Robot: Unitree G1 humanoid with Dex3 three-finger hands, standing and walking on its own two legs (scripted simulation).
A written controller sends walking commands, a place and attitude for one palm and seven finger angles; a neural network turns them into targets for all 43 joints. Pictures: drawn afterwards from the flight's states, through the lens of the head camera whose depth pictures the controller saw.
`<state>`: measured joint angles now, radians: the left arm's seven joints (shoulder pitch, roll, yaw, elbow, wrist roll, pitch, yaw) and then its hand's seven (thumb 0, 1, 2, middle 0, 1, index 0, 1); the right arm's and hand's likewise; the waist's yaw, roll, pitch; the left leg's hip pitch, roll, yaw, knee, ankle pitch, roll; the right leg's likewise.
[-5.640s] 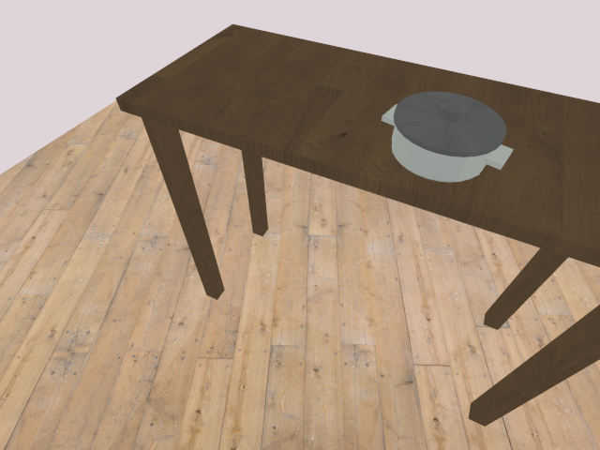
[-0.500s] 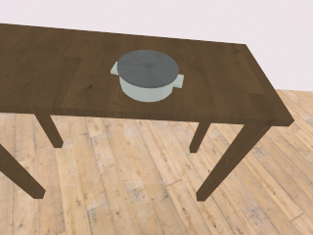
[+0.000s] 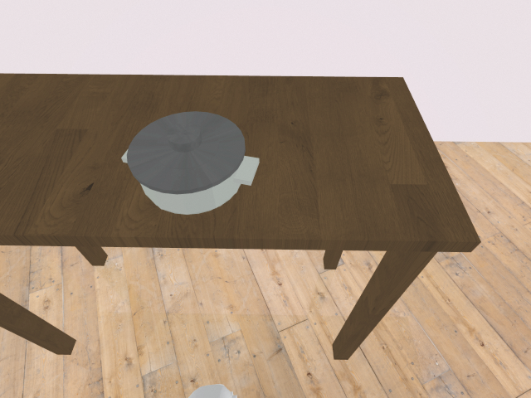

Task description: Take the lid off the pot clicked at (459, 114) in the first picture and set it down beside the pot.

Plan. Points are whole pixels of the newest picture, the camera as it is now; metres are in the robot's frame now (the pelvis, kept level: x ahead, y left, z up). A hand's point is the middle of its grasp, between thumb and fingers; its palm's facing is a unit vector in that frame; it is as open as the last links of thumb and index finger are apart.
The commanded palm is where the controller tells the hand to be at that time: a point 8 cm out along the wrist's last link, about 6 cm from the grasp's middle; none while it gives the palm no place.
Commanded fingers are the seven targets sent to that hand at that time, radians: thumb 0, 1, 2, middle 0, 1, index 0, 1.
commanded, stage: come to a stop and stand still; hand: left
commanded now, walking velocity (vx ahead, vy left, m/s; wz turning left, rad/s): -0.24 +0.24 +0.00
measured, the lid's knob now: (184, 137) +0.45 +0.15 +0.15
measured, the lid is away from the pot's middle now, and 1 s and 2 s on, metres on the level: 0.00 0.00 0.00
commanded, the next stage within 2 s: look again from close up in 1.44 s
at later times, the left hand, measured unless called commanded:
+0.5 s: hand out of the picture +0.05 +0.26 -0.18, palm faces +0.07 -0.97 -0.24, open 7.4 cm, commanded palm none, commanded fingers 0.00 0.90 0.90 -0.20 -0.30 -0.20 -0.30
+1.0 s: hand out of the picture -0.03 +0.18 -0.17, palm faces +0.07 -0.98 -0.17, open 7.4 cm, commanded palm none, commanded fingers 0.00 0.90 0.90 -0.20 -0.30 -0.20 -0.30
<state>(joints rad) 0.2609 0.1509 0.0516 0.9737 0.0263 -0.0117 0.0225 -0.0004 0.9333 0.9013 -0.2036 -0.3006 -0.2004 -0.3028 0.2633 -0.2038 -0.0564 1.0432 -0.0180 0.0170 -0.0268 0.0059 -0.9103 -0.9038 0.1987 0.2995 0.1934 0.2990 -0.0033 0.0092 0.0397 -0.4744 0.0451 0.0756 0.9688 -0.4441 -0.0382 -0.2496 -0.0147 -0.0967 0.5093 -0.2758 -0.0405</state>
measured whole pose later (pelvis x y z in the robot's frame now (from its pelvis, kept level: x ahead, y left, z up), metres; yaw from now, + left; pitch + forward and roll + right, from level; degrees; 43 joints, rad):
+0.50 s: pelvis +0.00 +0.05 +0.00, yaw +0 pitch +1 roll -2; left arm 0.22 0.24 0.08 0.94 0.02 0.05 0.03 0.00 0.91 0.90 -0.20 -0.30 -0.20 -0.30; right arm 0.12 -0.13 -0.01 0.91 -0.03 0.01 -0.03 0.00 -0.91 -0.90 0.20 0.30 0.20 0.30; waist 0.02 -0.03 0.07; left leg -0.33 -0.03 0.04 0.48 -0.17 0.08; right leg -0.43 0.01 0.05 1.11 -0.48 0.02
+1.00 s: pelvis -0.02 +0.02 +0.00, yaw +1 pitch +0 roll +1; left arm 0.37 0.13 0.03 1.05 0.02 -0.01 0.02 0.00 0.91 0.90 -0.20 -0.30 -0.20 -0.30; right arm 0.39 -0.19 -0.05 1.11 -0.02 0.04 -0.01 0.01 -0.91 -0.90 0.20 0.30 0.19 0.30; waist -0.01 -0.01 -0.01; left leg -0.43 0.02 0.04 0.85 -0.36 -0.05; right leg -0.04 0.01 -0.04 0.38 -0.33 -0.04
